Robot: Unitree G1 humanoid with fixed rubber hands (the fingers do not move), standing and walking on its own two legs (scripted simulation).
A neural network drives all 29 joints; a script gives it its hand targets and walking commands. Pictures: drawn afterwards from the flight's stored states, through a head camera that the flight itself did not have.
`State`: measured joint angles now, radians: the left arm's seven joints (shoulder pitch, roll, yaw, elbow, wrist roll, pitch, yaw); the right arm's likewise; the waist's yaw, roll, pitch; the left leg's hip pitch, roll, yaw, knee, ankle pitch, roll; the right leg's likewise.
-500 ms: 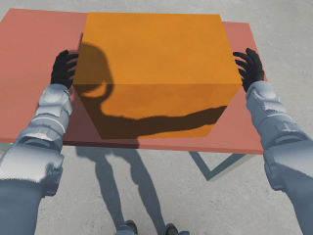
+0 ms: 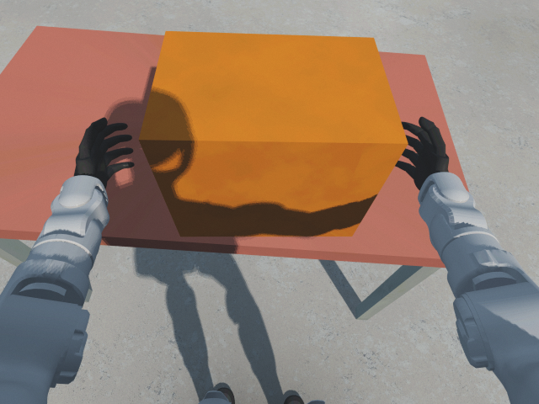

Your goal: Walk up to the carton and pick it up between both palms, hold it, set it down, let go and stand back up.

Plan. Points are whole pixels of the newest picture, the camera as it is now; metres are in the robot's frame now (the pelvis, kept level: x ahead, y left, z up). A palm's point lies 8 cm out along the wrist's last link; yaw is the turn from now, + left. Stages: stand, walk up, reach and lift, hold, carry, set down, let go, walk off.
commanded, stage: set down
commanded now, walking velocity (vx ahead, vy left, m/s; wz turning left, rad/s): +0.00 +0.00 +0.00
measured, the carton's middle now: (269, 145) +0.52 +0.02 +0.03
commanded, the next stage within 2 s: none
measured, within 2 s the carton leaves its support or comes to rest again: neither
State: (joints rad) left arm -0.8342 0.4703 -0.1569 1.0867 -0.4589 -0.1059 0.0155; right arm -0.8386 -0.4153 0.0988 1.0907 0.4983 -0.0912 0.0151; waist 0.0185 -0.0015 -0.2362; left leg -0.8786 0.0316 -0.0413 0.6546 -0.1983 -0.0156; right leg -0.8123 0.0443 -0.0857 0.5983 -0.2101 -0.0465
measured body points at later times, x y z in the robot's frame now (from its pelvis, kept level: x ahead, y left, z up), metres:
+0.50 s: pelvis -0.01 +0.01 +0.01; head +0.08 +0.03 +0.45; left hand +0.42 +0.27 +0.05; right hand +0.43 -0.22 +0.07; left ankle +0.05 +0.12 -0.71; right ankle +0.03 -0.09 -0.71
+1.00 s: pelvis +0.01 +0.01 +0.02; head +0.06 +0.03 +0.46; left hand +0.40 +0.27 +0.06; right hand +0.40 -0.24 +0.07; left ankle +0.05 +0.12 -0.71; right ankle +0.03 -0.09 -0.71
